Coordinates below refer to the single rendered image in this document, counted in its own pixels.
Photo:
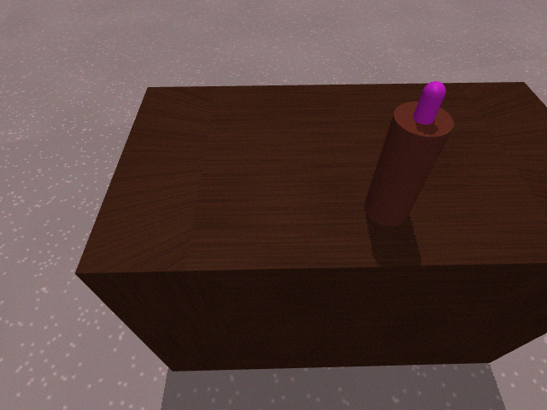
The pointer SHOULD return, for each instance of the bottle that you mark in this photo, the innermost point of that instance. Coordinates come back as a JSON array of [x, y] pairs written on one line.
[[415, 138]]

